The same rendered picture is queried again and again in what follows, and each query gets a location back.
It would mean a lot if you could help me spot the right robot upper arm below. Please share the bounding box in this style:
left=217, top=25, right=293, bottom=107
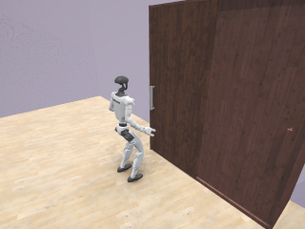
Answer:
left=124, top=96, right=133, bottom=123

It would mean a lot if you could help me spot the handle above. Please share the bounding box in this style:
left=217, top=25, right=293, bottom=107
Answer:
left=150, top=86, right=154, bottom=110
left=275, top=129, right=293, bottom=167

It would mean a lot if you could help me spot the left robot upper arm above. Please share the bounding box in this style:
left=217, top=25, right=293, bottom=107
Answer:
left=109, top=92, right=117, bottom=112

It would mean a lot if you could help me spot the robot left thigh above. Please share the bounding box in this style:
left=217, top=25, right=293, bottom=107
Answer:
left=115, top=127, right=133, bottom=150

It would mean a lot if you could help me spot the left robot foot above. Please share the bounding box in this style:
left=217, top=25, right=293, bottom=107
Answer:
left=117, top=164, right=132, bottom=173

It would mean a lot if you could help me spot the right robot hand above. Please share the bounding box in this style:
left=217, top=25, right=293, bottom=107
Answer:
left=144, top=127, right=156, bottom=136

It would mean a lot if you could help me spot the robot right forearm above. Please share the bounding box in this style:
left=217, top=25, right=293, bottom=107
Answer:
left=128, top=117, right=146, bottom=133

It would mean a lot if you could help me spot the wardrobe door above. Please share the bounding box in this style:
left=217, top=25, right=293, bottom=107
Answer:
left=197, top=0, right=305, bottom=225
left=150, top=0, right=219, bottom=177

